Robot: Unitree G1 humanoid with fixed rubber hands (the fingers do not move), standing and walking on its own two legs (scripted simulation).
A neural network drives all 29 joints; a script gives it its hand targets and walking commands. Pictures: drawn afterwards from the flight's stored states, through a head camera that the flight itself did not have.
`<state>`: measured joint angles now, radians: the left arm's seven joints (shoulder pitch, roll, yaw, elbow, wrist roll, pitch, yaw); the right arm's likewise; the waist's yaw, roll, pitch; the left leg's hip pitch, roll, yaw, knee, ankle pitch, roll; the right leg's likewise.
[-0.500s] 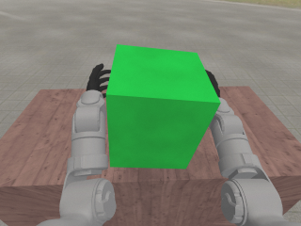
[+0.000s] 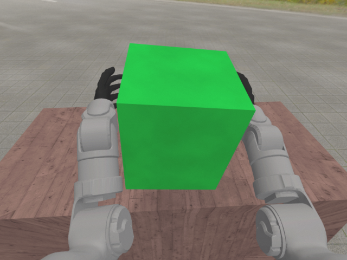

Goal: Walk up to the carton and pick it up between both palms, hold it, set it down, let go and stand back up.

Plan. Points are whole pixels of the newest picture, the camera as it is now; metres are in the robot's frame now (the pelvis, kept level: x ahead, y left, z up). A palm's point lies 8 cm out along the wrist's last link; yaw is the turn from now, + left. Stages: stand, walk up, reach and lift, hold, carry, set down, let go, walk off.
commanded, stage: hold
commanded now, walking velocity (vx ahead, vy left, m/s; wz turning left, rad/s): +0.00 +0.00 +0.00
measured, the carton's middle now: (175, 121) +0.36 +0.01 +0.21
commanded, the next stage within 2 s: none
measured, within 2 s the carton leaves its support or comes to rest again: neither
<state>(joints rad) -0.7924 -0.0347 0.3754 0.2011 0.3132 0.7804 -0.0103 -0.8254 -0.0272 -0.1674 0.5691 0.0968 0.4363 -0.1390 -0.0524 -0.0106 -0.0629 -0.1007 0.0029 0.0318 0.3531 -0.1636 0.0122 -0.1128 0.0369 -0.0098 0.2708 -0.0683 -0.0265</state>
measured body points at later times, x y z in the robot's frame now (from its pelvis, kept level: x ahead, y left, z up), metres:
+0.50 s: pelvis +0.00 +0.00 +0.00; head -0.06 +0.01 +0.45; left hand +0.38 +0.16 +0.25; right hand +0.39 -0.15 +0.24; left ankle +0.03 +0.11 -0.75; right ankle +0.06 -0.10 -0.75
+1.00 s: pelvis +0.00 +0.00 +0.00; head -0.06 +0.01 +0.45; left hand +0.38 +0.16 +0.26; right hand +0.39 -0.15 +0.24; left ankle +0.03 +0.11 -0.75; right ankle +0.06 -0.10 -0.75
